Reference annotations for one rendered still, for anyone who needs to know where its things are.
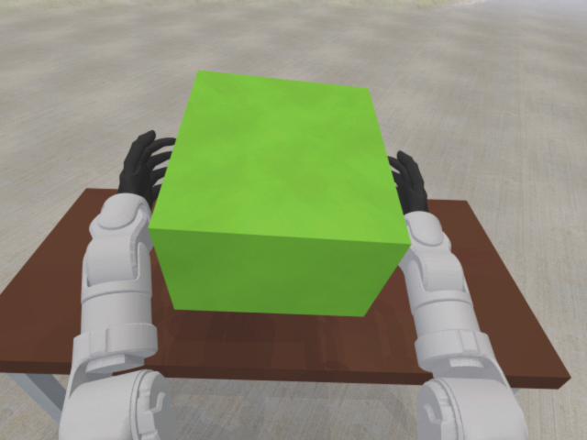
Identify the left robot forearm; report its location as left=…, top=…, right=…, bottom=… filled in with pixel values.
left=59, top=193, right=158, bottom=440

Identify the table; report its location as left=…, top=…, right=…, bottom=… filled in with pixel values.
left=0, top=188, right=571, bottom=424

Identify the right robot hand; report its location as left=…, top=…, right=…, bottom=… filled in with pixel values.
left=387, top=150, right=429, bottom=215

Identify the robot left upper arm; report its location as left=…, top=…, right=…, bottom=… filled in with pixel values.
left=61, top=369, right=176, bottom=440

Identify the left robot hand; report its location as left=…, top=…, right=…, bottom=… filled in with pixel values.
left=117, top=130, right=176, bottom=210

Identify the robot right upper arm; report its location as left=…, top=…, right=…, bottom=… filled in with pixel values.
left=416, top=378, right=527, bottom=440

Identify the right robot forearm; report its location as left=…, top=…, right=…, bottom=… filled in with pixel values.
left=398, top=211, right=529, bottom=440

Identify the carton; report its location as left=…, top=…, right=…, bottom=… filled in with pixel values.
left=148, top=71, right=412, bottom=317

